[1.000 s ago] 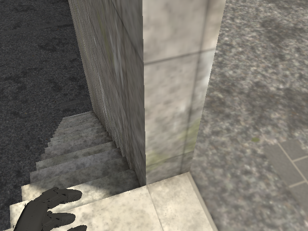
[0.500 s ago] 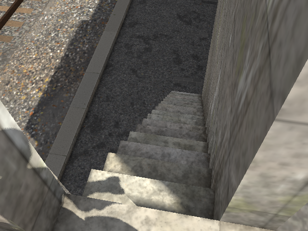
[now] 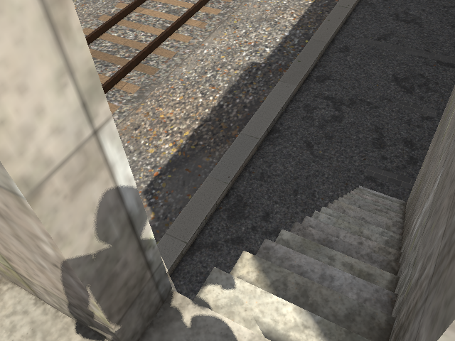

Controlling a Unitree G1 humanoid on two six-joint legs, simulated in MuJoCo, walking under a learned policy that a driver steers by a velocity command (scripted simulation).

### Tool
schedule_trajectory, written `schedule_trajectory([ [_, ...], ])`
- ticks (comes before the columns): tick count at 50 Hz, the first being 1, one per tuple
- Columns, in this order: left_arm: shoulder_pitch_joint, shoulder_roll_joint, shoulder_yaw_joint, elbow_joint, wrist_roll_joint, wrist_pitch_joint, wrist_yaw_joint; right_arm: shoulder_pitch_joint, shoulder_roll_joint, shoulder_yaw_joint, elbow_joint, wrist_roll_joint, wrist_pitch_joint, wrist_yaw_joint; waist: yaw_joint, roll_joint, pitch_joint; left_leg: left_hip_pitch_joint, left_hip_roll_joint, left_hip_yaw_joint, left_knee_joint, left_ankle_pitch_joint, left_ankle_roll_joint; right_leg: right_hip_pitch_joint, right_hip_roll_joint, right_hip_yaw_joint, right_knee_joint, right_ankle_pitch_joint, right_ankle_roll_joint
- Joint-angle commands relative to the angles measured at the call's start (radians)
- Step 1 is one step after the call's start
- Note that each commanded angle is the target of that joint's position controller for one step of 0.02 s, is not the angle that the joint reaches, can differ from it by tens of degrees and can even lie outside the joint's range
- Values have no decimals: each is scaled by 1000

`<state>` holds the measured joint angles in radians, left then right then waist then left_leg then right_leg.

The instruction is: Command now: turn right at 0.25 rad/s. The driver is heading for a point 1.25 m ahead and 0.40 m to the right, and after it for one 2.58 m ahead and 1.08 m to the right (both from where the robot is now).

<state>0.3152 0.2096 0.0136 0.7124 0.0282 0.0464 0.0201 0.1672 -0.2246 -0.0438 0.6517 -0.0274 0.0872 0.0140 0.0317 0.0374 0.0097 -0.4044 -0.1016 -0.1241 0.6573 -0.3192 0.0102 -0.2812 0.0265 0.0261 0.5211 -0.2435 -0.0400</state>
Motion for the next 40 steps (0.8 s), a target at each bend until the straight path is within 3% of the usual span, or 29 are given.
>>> schedule_trajectory([
  [1,-133,202,64,-116,-11,-36,-12,-10,-89,-25,-62,-24,-31,7,-54,-191,-13,2,-1,65,104,-73,-19,20,-159,301,-178,259,-94],
  [4,20,225,99,-87,-25,-21,-26,-55,-82,-23,-91,-2,-34,-4,-1,-195,-64,-152,3,46,137,-183,-41,241,-194,406,-116,437,-151],
  [5,20,220,107,-92,-15,-16,-12,-83,-91,-25,-107,0,-39,-9,6,-218,-71,-192,1,35,109,-204,-59,287,-197,451,-111,436,-160],
  [7,95,213,126,-67,-11,-4,7,-101,-91,-19,-118,-1,-56,-17,28,-185,-120,-172,1,39,96,-216,-47,285,-174,537,-213,-187,-185],
  [8,72,213,133,-72,-11,3,5,-92,-85,-15,-120,0,-62,-12,15,-202,-93,-130,-5,42,51,-221,-34,215,-164,568,-252,-382,-186],
  [9,6,162,120,-86,-34,17,6,-85,-74,-5,-112,18,-74,-9,-17,-174,-43,-27,-8,49,-30,-167,-12,94,-147,552,-267,-354,-153],
  [11,-178,155,117,-137,-34,24,-14,85,-60,-7,-48,22,-75,-15,-146,-149,-20,377,-12,122,-353,13,36,-223,-15,387,-206,-296,-46],
  [12,-234,128,116,-158,-33,7,-17,205,-148,-29,-22,-6,-78,-29,-199,-54,-32,711,99,74,-411,-13,63,-517,99,237,-69,-285,66],
  [13,-174,33,86,-174,-35,-3,-12,149,-233,-43,-61,-4,-89,-35,-165,210,-88,756,459,-343,-436,-315,102,-690,145,131,325,-391,25],
  [14,-232,86,85,-198,-17,-15,-11,56,-253,-55,-80,-26,-87,-36,-141,114,-12,562,550,-490,-485,-379,142,-757,49,145,418,-183,30],
  [15,-248,127,92,-195,-12,-21,-26,17,-186,-34,-80,-33,-96,-34,-99,28,21,489,489,-403,-455,-304,131,-706,9,159,480,-80,23],
  [16,-213,148,98,-171,-3,-30,-40,20,-149,-18,-71,-17,-99,-36,-75,30,9,471,423,-287,-463,-242,99,-679,17,131,523,-33,21],
  [18,-142,138,95,-131,10,-25,-70,28,-139,-4,-72,-9,-113,-47,-49,73,18,409,348,-124,-475,-127,79,-625,6,86,608,42,32],
  [19,-144,162,93,-141,4,-20,-82,51,-157,-7,-57,-24,-115,-49,-42,91,10,353,319,-76,-510,-148,80,-591,-10,58,652,91,41],
  [20,-86,147,92,-109,14,-18,-72,-14,-93,16,-56,-26,-96,-53,3,82,109,238,250,124,-444,331,145,-473,-14,-14,610,23,68],
  [21,-118,124,78,-121,10,-19,-52,-70,-95,17,-67,-11,-59,-62,26,91,162,135,188,254,-340,829,164,-347,5,-103,496,-60,84],
  [23,-208,89,48,-158,-12,-24,-67,43,-154,-6,-35,-11,-32,-64,-42,85,69,195,209,282,-275,849,146,-227,-8,-138,302,58,64],
  [25,-193,126,49,-156,-11,-16,-96,42,-208,-22,-44,12,-40,-77,-45,78,-9,255,288,273,-202,879,128,-131,-7,-140,235,34,39],
  [26,-236,143,54,-176,-24,-11,-96,61,-236,-27,-40,-1,-57,-57,-57,105,-50,272,339,236,-248,722,111,-106,0,-163,241,-9,12],
  [27,-196,155,60,-170,-14,-17,-88,18,-222,-30,-47,22,-57,-62,-27,78,1,299,338,259,-108,951,109,-125,-14,-132,185,-15,1],
  [28,-111,141,60,-132,-8,-23,-68,35,-218,-32,-38,37,-57,-58,-9,42,-63,341,329,295,15,1022,83,-59,54,-172,92,-6,-13],
  [29,-20,145,65,-101,2,-31,-44,57,-221,-32,-37,44,-61,-51,28,-2,-120,284,314,314,204,944,40,90,79,-143,-15,71,-43],
  [30,4,211,86,-104,2,-32,-19,117,-204,-29,-38,36,-70,-36,39,-148,-147,87,255,302,432,344,-24,245,-37,83,-104,310,-101],
  [31,-18,389,136,-129,-30,-10,-14,109,-128,-9,-124,27,-47,-25,-14,-394,-228,-223,30,223,727,-340,-92,379,-340,595,-126,596,-366],
  [32,15,330,135,-141,-77,-8,-29,93,-186,-20,-73,-24,-39,-27,54,-131,-271,-230,109,60,745,-323,-98,384,-326,556,-164,534,-389],
  [33,-45,277,110,-131,-66,2,-23,52,-176,-18,-80,-20,-32,-23,18,-75,-153,-231,126,62,729,-283,-96,244,-298,480,-169,518,-372],
  [34,-98,234,100,-128,-47,10,-24,44,-164,-17,-77,-14,-39,-24,-18,-51,-76,-216,158,57,642,-236,-93,141,-213,398,-189,374,-318],
  [36,-164,203,96,-124,-20,17,-17,98,-170,-20,-46,-7,-37,-32,-55,-59,-78,-100,155,97,487,-151,-83,50,-120,288,-203,273,-232],
  [40,-133,180,81,-78,1,-2,-36,120,-125,-7,-22,12,-25,-31,-8,-46,-139,13,133,134,371,-110,-45,25,-187,291,-224,281,-196],
])
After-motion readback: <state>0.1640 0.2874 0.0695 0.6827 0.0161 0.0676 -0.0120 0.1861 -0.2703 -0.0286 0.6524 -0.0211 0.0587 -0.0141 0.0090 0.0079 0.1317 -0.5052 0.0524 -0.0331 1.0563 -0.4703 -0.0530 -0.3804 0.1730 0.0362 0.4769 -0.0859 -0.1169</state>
